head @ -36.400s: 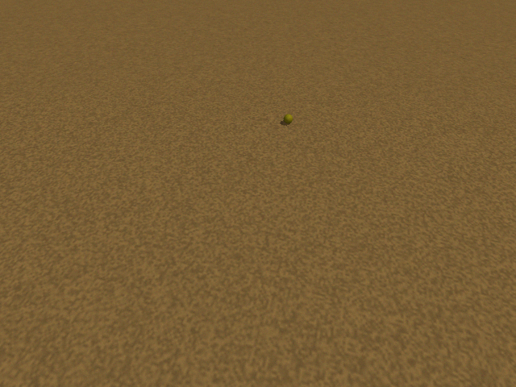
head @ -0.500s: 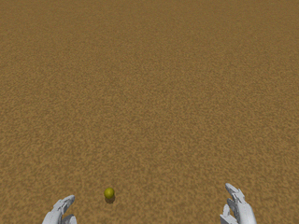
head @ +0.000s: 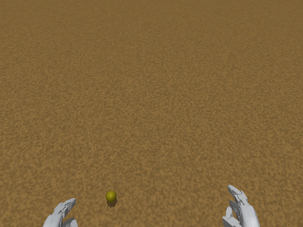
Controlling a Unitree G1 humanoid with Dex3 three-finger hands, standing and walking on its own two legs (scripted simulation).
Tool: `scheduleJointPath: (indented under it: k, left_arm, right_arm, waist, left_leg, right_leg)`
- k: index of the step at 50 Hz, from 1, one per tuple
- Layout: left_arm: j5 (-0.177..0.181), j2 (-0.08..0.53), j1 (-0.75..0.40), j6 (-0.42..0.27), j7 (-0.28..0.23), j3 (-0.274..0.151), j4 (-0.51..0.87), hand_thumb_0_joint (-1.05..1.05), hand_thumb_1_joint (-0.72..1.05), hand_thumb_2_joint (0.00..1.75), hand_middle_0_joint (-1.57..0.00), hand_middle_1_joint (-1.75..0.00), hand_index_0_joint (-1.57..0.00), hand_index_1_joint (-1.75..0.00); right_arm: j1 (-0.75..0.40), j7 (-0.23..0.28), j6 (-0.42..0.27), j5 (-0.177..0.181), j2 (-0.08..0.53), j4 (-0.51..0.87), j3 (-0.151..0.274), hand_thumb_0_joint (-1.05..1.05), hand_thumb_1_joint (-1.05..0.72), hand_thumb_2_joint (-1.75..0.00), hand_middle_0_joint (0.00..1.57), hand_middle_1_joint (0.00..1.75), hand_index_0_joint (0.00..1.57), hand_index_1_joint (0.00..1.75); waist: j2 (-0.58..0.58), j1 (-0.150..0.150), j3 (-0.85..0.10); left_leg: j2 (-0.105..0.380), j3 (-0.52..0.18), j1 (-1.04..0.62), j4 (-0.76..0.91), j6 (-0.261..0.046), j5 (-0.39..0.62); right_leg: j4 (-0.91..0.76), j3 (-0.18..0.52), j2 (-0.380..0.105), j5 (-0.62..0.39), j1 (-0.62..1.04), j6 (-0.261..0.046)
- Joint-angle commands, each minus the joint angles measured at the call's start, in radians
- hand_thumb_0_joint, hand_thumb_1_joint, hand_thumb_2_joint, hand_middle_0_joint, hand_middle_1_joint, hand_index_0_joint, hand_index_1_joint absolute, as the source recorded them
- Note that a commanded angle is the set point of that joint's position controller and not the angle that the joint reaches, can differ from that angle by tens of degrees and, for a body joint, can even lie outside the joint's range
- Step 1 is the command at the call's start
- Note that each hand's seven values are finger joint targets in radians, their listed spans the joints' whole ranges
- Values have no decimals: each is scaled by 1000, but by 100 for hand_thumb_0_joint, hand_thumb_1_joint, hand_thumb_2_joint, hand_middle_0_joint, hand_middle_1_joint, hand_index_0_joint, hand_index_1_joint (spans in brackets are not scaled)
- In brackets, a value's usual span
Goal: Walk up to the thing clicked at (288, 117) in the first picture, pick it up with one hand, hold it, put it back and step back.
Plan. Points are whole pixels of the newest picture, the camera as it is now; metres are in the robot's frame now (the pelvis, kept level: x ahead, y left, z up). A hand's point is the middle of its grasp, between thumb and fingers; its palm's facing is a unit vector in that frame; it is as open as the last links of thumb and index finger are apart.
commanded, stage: stand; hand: left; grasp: from above
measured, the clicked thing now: (111, 196) +0.46 +0.21 -0.68
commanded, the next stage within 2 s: none
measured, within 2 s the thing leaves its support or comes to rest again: neither
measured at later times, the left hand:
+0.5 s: hand out of the picture +0.05 +0.24 -0.11, palm faces +0.04 -0.95 -0.32, open 7.4 cm
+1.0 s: hand out of the picture +0.04 +0.25 -0.10, palm faces +0.04 -0.94 -0.33, open 7.4 cm
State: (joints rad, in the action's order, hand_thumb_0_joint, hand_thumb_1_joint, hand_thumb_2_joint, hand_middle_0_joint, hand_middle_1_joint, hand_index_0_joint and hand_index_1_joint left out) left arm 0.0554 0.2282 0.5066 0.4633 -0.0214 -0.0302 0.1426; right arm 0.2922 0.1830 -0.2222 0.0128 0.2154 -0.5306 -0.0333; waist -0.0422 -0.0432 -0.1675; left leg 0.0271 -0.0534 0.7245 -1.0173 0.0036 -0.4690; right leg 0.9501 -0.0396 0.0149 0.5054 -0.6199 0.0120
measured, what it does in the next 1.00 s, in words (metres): rises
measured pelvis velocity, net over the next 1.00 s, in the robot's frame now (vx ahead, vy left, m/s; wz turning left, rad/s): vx -0.01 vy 0.01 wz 0.01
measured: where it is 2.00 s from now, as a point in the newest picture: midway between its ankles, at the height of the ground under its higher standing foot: outside the picture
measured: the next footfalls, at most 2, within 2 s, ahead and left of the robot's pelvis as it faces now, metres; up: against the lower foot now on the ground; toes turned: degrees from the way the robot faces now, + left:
none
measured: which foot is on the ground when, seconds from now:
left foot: down 0.00-1.00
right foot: down 0.00-1.00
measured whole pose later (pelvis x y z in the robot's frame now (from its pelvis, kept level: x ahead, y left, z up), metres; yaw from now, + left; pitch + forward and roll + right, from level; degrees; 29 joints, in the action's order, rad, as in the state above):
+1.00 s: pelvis -0.01 +0.01 +0.07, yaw +1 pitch -4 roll +0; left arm -0.03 0.30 0.16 0.00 -0.03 -0.04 -1.12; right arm 0.14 0.02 0.00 -0.02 0.30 -1.12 0.03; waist -0.01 0.01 0.06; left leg -0.01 -0.02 0.15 -0.39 -0.01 -0.17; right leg 0.36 -0.01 -0.03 0.22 -0.07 0.03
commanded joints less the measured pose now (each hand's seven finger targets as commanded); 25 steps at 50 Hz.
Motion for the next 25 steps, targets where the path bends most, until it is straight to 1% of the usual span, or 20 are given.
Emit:
scheduleJointPath:
  k: [1,2,3,4,5,6,7,8,9,10,11,13,14,16,17,18,19,20,24,25]
  left_arm:
    - [-5,95,-14,-54,-11,-57,197,0,90,90,-20,-30,-20,-30]
    - [-122,193,-312,-266,-48,-60,-154,0,90,90,-20,-30,-20,-30]
    - [-126,209,-207,-335,-42,-85,-334,0,90,90,-20,-30,-20,-30]
    - [-132,223,-207,-370,-36,-79,-381,0,90,90,-20,-30,-20,-30]
    - [-130,219,-229,-389,-28,-70,-411,0,90,90,-20,-30,-20,-30]
    - [-128,219,-240,-408,-24,-63,-451,0,90,90,-20,-30,-20,-30]
    - [-123,219,-261,-418,-19,-61,-488,0,90,90,-20,-30,-20,-30]
    - [-118,210,-259,-421,-17,-63,-528,0,90,90,-20,-30,-20,-30]
    - [-110,207,-270,-423,-17,-67,-572,0,90,90,-20,-30,-20,-30]
    - [-105,201,-283,-428,-17,-66,-608,0,90,90,-20,-30,-20,-30]
    - [-106,201,-292,-434,-21,-64,-649,0,90,90,-20,-30,-20,-30]
    - [-108,201,-313,-446,-21,-65,-715,0,90,90,-20,-30,-20,-30]
    - [-107,198,-311,-452,-20,-64,-745,0,90,90,-20,-30,-20,-30]
    - [-106,190,-307,-458,-20,-61,-805,0,90,90,-20,-30,-20,-30]
    - [-101,189,-310,-461,-19,-61,-830,0,90,90,-20,-30,-20,-30]
    - [-100,189,-295,-464,-20,-60,-859,0,90,90,-20,-30,-20,-30]
    - [-101,191,-298,-468,-20,-58,-887,0,90,90,-20,-30,-20,-30]
    - [-99,198,-293,-471,-21,-60,-912,0,90,90,-20,-30,-20,-30]
    - [-92,219,-293,-484,-23,-58,-997,0,90,90,-20,-30,-20,-30]
    - [-92,229,-300,-486,-25,-59,-1013,0,90,90,-20,-30,-20,-30]
  right_arm:
    - [-63,13,-59,-6,123,168,53,0,-90,-90,20,30,20,30]
    - [-145,-47,41,-122,233,-91,93,0,-90,-90,20,30,20,30]
    - [-160,-78,82,-122,247,-97,115,0,-90,-90,20,30,20,30]
    - [-150,-97,99,-127,240,-96,112,0,-90,-90,20,30,20,30]
    - [-120,-111,112,-128,238,-88,106,0,-90,-90,20,30,20,30]
    - [-124,-127,117,-107,227,-111,100,0,-90,-90,20,30,20,30]
    - [-113,-145,120,-80,213,-135,100,0,-90,-90,20,30,20,30]
    - [-139,-156,127,-72,219,-152,108,0,-90,-90,20,30,20,30]
    - [-150,-162,131,-63,220,-160,111,0,-90,-90,20,30,20,30]
    - [-156,-165,136,-60,216,-174,113,0,-90,-90,20,30,20,30]
    - [-164,-170,143,-60,213,-191,117,0,-90,-90,20,30,20,30]
    - [-168,-171,155,-65,217,-222,118,0,-90,-90,20,30,20,30]
    - [-168,-170,158,-68,223,-236,119,0,-90,-90,20,30,20,30]
    - [-179,-169,165,-69,235,-261,120,0,-90,-90,20,30,20,30]
    - [-171,-166,168,-67,235,-273,119,0,-90,-90,20,30,20,30]
    - [-180,-164,171,-67,237,-287,120,0,-90,-90,20,30,20,30]
    - [-184,-163,174,-64,238,-297,117,0,-90,-90,20,30,20,30]
    - [-180,-162,177,-61,240,-312,119,0,-90,-90,20,30,20,30]
    - [-152,-155,186,-52,239,-372,115,0,-90,-90,20,30,20,30]
    - [-150,-153,187,-50,241,-387,116,0,-90,-90,20,30,20,30]
  waist:
    - [-23,5,-77]
    - [18,85,176]
    - [83,88,82]
    - [114,70,63]
    - [74,44,80]
    - [32,57,53]
    - [18,61,30]
    - [54,77,56]
    - [67,76,40]
    - [62,78,46]
    - [63,79,59]
    - [47,72,77]
    - [20,70,87]
    - [-17,75,121]
    - [-27,70,131]
    - [-32,80,131]
    - [-28,75,152]
    - [-9,73,152]
    - [34,56,146]
    - [49,54,141]
  left_leg:
    - [-15,2,-164,170,-15,203]
    - [30,-50,-177,274,-71,367]
    - [7,-12,-236,241,-81,363]
    - [0,2,-263,237,-81,351]
    - [-2,-18,-260,257,-78,331]
    - [1,-33,-308,282,-80,329]
    - [4,-31,-342,308,-83,309]
    - [1,-21,-360,318,-72,299]
    - [4,-27,-371,320,-69,306]
    - [8,-36,-379,339,-69,285]
    - [10,-46,-372,355,-71,239]
    - [20,-62,-385,401,-76,195]
    - [30,-76,-398,434,-79,185]
    - [47,-111,-391,501,-78,141]
    - [56,-126,-395,533,-79,143]
    - [62,-134,-410,544,-81,144]
    - [62,-138,-405,565,-77,161]
    - [55,-124,-425,566,-71,169]
    - [42,-83,-513,553,-56,296]
    - [43,-76,-538,552,-55,348]
  right_leg:
    - [-151,-22,18,-207,-6,-15]
    - [-188,57,-55,-205,165,-36]
    - [-240,115,-76,-208,196,-67]
    - [-256,153,-93,-215,193,-84]
    - [-253,147,-75,-230,174,-85]
    - [-241,138,-82,-265,221,-77]
    - [-234,123,-87,-269,245,-61]
    - [-261,129,-90,-256,231,-61]
    - [-276,124,-90,-247,237,-55]
    - [-294,123,-89,-236,244,-50]
    - [-319,122,-95,-192,253,-48]
    - [-340,115,-91,-177,269,-42]
    - [-342,102,-80,-189,273,-38]
    - [-356,82,-70,-192,297,-33]
    - [-356,76,-67,-208,316,-30]
    - [-373,75,-71,-216,324,-29]
    - [-396,77,-72,-232,342,-30]
    - [-421,82,-78,-241,356,-32]
    - [-504,106,-108,-330,395,-36]
    - [-523,113,-117,-361,403,-36]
